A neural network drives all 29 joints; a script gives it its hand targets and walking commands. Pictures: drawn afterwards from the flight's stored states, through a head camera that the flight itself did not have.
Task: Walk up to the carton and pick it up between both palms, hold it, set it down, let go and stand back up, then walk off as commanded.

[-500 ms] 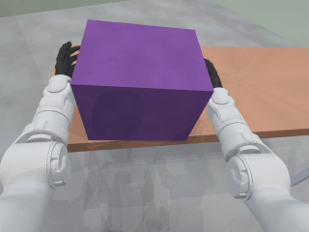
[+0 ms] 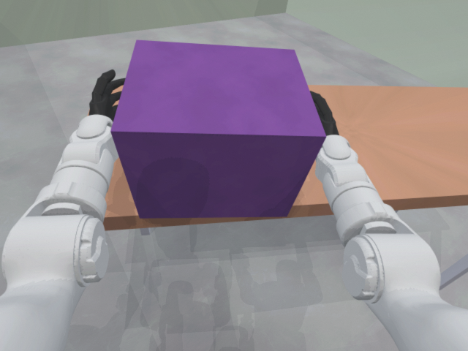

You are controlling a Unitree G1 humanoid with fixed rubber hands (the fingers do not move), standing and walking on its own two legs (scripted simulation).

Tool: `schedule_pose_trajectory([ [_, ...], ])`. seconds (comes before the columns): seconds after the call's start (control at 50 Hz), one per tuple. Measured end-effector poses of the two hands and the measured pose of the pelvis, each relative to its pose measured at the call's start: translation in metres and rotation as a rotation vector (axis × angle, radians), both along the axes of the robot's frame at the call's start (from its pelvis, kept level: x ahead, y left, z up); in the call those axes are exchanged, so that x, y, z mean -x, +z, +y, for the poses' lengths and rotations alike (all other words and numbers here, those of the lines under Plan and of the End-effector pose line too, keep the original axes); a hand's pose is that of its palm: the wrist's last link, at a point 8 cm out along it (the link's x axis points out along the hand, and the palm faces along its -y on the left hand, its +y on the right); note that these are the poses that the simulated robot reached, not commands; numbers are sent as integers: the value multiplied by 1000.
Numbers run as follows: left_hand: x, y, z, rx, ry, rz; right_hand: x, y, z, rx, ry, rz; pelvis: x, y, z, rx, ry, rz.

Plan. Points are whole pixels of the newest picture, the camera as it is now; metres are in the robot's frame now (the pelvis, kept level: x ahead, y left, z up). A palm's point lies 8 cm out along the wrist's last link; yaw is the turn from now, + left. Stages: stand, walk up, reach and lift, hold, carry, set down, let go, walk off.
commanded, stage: reach and lift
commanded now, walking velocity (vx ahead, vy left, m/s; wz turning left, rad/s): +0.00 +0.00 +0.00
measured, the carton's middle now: (216, 134) +0.46 +0.07 +0.15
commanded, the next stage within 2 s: none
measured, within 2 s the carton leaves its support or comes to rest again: neither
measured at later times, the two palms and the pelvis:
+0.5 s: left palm (104, 104) +0.43 +0.24 +0.22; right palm (332, 129) +0.44 -0.13 +0.20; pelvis +0.00 +0.00 +0.00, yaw +0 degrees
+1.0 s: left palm (98, 97) +0.40 +0.23 +0.25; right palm (347, 128) +0.41 -0.13 +0.23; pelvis -0.02 +0.00 +0.00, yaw +0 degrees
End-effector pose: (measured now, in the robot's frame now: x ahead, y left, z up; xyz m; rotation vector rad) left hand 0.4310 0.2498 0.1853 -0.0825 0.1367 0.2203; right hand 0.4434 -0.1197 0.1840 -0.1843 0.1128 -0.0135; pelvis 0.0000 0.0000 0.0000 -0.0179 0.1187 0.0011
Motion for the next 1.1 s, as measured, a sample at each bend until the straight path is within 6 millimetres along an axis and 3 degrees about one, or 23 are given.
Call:
schedule_pose_trajectory([
  [0.56,4,33,-8,-29,3,27,7,19,-7,-191,-35,41,2,0,1,1,0,-3],
  [1.1,39,66,-18,-64,5,53,41,51,-17,-286,-43,67,23,-1,6,8,0,-32],
])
